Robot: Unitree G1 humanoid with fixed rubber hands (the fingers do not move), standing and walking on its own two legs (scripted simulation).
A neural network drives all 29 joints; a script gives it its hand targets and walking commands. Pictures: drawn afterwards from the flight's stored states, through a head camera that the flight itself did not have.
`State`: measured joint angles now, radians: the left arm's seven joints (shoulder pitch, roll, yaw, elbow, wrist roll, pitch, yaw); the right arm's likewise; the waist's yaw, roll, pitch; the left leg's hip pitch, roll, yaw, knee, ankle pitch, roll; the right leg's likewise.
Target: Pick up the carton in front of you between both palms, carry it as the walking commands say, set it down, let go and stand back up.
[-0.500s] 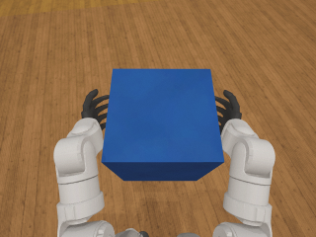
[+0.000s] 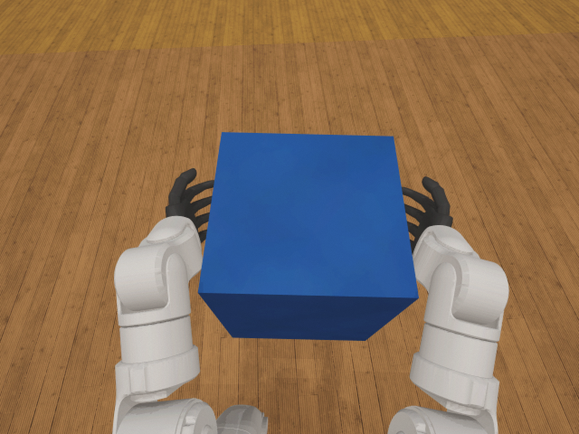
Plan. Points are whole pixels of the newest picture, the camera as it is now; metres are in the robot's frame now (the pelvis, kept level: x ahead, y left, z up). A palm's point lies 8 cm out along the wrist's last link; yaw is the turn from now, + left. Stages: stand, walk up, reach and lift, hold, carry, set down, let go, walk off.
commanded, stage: carry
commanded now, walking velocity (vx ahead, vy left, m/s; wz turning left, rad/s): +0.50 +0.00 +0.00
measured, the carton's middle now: (302, 249) +0.35 +0.02 +0.05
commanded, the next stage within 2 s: none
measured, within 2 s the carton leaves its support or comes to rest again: neither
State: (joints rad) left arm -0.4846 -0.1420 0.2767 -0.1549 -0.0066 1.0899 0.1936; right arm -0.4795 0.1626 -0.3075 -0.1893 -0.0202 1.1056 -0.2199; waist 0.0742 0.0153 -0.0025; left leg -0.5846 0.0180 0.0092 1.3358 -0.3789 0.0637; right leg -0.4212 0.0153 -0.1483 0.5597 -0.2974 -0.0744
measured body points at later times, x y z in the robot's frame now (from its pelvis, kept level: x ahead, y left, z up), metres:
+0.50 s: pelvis +0.31 +0.03 +0.03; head +0.35 +0.04 +0.48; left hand +0.67 +0.17 +0.13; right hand +0.65 -0.14 +0.14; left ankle +0.33 +0.11 -0.70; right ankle +0.30 -0.09 -0.61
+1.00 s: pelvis +0.62 -0.02 +0.05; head +0.65 -0.03 +0.50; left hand +0.97 +0.14 +0.18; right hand +0.98 -0.17 +0.17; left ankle +0.69 +0.11 -0.61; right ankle +0.59 -0.09 -0.69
